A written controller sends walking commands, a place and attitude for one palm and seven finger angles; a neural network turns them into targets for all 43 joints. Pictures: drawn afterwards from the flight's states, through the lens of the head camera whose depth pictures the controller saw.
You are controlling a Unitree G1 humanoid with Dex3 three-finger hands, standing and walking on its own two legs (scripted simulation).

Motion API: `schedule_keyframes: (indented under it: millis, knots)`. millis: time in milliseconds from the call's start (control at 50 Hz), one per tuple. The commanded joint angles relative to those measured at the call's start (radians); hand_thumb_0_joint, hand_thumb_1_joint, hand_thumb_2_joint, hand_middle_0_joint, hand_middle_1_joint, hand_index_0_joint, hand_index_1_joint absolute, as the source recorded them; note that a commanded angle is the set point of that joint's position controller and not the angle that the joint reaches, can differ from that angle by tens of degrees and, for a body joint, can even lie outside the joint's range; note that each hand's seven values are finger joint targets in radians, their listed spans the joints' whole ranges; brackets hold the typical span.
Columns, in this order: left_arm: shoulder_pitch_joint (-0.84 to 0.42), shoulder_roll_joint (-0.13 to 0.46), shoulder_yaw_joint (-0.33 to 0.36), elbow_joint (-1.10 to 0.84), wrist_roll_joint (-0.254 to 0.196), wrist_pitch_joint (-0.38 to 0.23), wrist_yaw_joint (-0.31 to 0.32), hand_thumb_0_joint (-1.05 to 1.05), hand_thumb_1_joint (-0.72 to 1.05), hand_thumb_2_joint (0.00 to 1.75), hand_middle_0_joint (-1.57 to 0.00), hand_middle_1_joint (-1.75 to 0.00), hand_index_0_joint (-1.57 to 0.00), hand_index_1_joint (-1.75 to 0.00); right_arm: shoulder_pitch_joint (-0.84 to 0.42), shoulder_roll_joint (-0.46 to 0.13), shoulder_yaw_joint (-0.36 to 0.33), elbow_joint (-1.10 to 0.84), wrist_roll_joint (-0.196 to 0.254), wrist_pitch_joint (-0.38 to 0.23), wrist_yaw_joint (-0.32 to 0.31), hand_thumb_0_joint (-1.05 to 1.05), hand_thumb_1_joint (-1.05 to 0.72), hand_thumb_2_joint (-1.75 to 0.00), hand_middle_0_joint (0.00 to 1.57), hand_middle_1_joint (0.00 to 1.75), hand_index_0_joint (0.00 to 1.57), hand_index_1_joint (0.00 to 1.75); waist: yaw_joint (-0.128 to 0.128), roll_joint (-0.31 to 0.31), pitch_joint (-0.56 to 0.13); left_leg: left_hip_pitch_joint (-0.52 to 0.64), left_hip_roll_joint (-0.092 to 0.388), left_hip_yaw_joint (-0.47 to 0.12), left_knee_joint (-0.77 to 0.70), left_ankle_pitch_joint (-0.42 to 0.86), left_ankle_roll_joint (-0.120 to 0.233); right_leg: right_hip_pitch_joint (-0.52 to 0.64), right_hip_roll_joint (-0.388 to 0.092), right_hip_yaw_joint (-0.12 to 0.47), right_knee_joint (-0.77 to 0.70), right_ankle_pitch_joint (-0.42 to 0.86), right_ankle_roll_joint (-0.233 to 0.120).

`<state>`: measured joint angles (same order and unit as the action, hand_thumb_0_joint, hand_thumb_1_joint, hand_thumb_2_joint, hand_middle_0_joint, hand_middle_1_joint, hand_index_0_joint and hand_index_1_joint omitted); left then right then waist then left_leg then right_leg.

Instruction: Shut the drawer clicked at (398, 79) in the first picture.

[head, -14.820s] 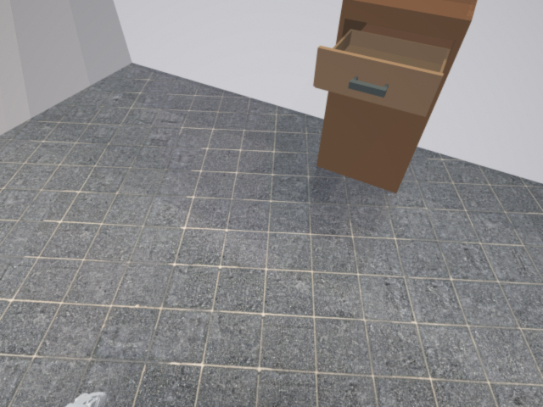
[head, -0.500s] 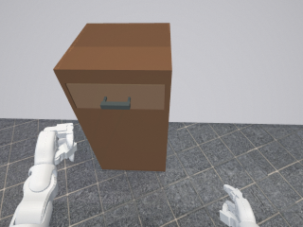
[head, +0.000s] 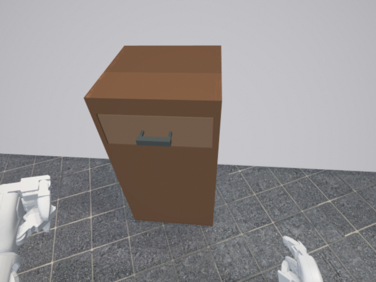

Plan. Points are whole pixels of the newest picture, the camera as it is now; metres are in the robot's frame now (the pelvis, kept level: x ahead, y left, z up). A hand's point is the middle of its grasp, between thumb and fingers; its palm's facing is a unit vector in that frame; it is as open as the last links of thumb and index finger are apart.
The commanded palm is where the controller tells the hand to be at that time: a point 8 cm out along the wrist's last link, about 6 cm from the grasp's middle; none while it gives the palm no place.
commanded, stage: draw the hand back to the body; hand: left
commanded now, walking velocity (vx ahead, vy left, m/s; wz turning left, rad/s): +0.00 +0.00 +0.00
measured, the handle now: (155, 137) +0.59 +0.21 -0.07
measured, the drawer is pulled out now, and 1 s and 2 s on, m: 0.00 0.00 0.00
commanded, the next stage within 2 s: step back with the hand held close in 0.06 s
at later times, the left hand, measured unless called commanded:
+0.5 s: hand (54, 209) +0.18 +0.24 +0.15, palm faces +0.26 -0.82 -0.51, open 3.2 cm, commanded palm +0.12 +0.29 +0.17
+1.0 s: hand (0, 264) +0.09 +0.27 +0.16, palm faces +0.35 -0.78 -0.53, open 3.2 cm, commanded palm +0.02 +0.31 +0.17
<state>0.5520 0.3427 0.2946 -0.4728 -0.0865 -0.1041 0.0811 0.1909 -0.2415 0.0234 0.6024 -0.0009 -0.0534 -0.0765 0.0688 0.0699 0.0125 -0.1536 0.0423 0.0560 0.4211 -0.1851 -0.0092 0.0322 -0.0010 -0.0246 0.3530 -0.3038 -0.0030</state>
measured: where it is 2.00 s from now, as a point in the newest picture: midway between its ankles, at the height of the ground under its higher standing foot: outside the picture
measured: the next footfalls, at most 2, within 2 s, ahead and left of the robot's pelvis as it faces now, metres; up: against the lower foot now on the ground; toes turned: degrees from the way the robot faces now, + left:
right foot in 1.44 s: -0.26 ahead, -0.09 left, +0.00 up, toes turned -1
left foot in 1.72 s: -0.06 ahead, +0.13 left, +0.00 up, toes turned -3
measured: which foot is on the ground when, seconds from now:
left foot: down 0.00-1.00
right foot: down 0.00-1.00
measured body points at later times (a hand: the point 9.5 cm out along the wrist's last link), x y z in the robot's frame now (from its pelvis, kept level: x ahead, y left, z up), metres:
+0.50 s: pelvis -0.02 +0.02 +0.00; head +0.00 +0.00 +0.45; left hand +0.16 +0.29 +0.18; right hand +0.16 -0.23 -0.09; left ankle +0.03 +0.13 -0.74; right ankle -0.06 -0.11 -0.74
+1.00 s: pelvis -0.10 +0.02 -0.01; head -0.06 +0.03 +0.43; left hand +0.07 +0.31 +0.19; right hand +0.09 -0.21 -0.10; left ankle +0.03 +0.13 -0.74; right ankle -0.06 -0.11 -0.74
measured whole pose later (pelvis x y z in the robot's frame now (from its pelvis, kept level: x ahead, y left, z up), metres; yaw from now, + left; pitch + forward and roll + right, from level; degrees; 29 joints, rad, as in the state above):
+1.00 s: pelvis -0.10 +0.02 -0.01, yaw +4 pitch +0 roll -2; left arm 0.62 0.43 0.40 -0.58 -0.04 -0.26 0.13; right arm 0.20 -0.21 -0.01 0.54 -0.01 -0.05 -0.08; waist -0.02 0.04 0.07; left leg -0.46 0.02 0.01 0.51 -0.11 0.04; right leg -0.29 0.03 0.01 0.53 -0.24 0.01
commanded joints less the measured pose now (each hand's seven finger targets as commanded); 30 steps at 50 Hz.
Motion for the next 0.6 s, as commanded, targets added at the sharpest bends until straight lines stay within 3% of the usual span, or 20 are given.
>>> schedule_keyframes:
  millis: [0,140,160,180,200,240,280,340,380,440,500,580]
  knots:
    - [-0.131,0.149,0.083,-0.163,0.004,-0.055,0.02,0.0,0.9,0.9,-1.4,-1.6,-1.4,-1.6,-0.143,-0.098,-0.036,-0.167,0.0,-0.069,-0.021,0.0,-0.9,-0.9,0.2,0.3,0.2,0.3,-0.012,-0.041,-0.009,0.175,-0.022,-0.011,-0.029,0.097,0.05,-0.238,0.014,0.003,-0.102,0.188,-0.004]
    - [-0.119,0.167,0.102,-0.212,0.007,-0.061,0.026,0.0,0.9,0.9,-1.4,-1.6,-1.4,-1.6,-0.152,-0.091,-0.032,-0.166,-0.006,-0.091,-0.02,0.0,-0.9,-0.9,0.2,0.3,0.2,0.3,0.003,-0.012,-0.047,0.18,-0.025,-0.011,-0.018,0.156,0.045,-0.195,0.011,0.006,-0.087,0.262,-0.009]
    - [-0.112,0.171,0.109,-0.202,0.008,-0.059,0.026,0.0,0.9,0.9,-1.4,-1.6,-1.4,-1.6,-0.153,-0.09,-0.033,-0.163,-0.006,-0.095,-0.019,0.0,-0.9,-0.9,0.2,0.3,0.2,0.3,0.005,-0.019,-0.028,0.176,-0.027,-0.009,-0.018,0.159,0.042,-0.2,0.016,0.007,-0.101,0.266,-0.009]
    - [-0.19,0.271,0.21,-0.27,0.019,-0.096,0.029,0.0,0.9,0.9,-1.4,-1.6,-1.4,-1.6,-0.14,-0.118,-0.04,-0.187,-0.009,-0.058,-0.008,0.0,-0.9,-0.9,0.2,0.3,0.2,0.3,-0.057,-0.027,0.053,0.112,-0.011,-0.01,0.02,0.113,0.058,-0.315,-0.036,0.069,-0.138,0.302,0.005]
    - [-0.107,0.211,0.17,-0.185,0.021,-0.102,0.023,0.0,0.9,0.9,-1.4,-1.6,-1.4,-1.6,-0.142,-0.102,-0.042,-0.172,-0.01,-0.038,-0.007,0.0,-0.9,-0.9,0.2,0.3,0.2,0.3,-0.055,-0.049,0.044,0.097,-0.012,-0.018,0.027,0.107,0.057,-0.311,-0.049,0.057,-0.127,0.298,0.006]
    - [-0.038,0.172,0.14,-0.186,0.024,-0.116,0.017,0.0,0.9,0.9,-1.4,-1.6,-1.4,-1.6,-0.13,-0.102,-0.05,-0.187,-0.011,-0.013,-0.001,0.0,-0.9,-0.9,0.2,0.3,0.2,0.3,-0.058,-0.026,0.002,0.092,0.0,-0.016,0.02,0.158,0.056,-0.292,-0.051,0.047,-0.092,0.321,0.009]
    - [0.007,0.173,0.148,-0.194,0.022,-0.127,0.015,0.0,0.9,0.9,-1.4,-1.6,-1.4,-1.6,-0.125,-0.101,-0.058,-0.199,-0.01,0.003,-0.002,0.0,-0.9,-0.9,0.2,0.3,0.2,0.3,-0.056,-0.014,-0.047,0.106,0.007,-0.016,0.005,0.219,0.055,-0.273,-0.043,0.033,-0.061,0.343,0.013]
    - [0.049,0.189,0.168,-0.216,0.019,-0.133,0.02,0.0,0.9,0.9,-1.4,-1.6,-1.4,-1.6,-0.117,-0.1,-0.068,-0.217,-0.008,0.024,-0.002,0.0,-0.9,-0.9,0.2,0.3,0.2,0.3,-0.053,-0.047,-0.118,0.12,0.018,-0.018,0.009,0.347,0.056,-0.242,-0.031,0.017,-0.016,0.409,0.022]
    - [0.075,0.197,0.177,-0.227,0.015,-0.133,0.023,0.0,0.9,0.9,-1.4,-1.6,-1.4,-1.6,-0.12,-0.098,-0.07,-0.227,-0.006,0.032,-0.004,0.0,-0.9,-0.9,0.2,0.3,0.2,0.3,-0.048,-0.025,-0.138,0.119,0.024,-0.021,0.009,0.392,0.055,-0.244,-0.024,0.012,0.003,0.404,0.024]
    - [0.096,0.21,0.192,-0.244,0.01,-0.135,0.031,0.0,0.9,0.9,-1.4,-1.6,-1.4,-1.6,-0.113,-0.094,-0.076,-0.237,-0.002,0.041,-0.005,0.0,-0.9,-0.9,0.2,0.3,0.2,0.3,-0.05,-0.049,-0.156,0.105,0.031,-0.02,0.017,0.417,0.055,-0.247,-0.019,0.011,0.021,0.412,0.029]
    - [0.113,0.215,0.197,-0.259,0.009,-0.139,0.039,0.0,0.9,0.9,-1.4,-1.6,-1.4,-1.6,-0.107,-0.097,-0.08,-0.24,-0.001,0.04,-0.007,0.0,-0.9,-0.9,0.2,0.3,0.2,0.3,-0.049,-0.027,-0.164,0.077,0.033,-0.028,0.009,0.381,0.051,-0.248,-0.013,0.009,0.037,0.365,0.03]
    - [0.109,0.217,0.193,-0.283,0.013,-0.154,0.051,0.0,0.9,0.9,-1.4,-1.6,-1.4,-1.6,-0.101,-0.101,-0.082,-0.24,0.001,0.025,-0.01,0.0,-0.9,-0.9,0.2,0.3,0.2,0.3,-0.062,-0.002,-0.128,0.004,0.035,-0.042,-0.019,0.195,0.049,-0.267,-0.008,0.017,0.036,0.263,0.026]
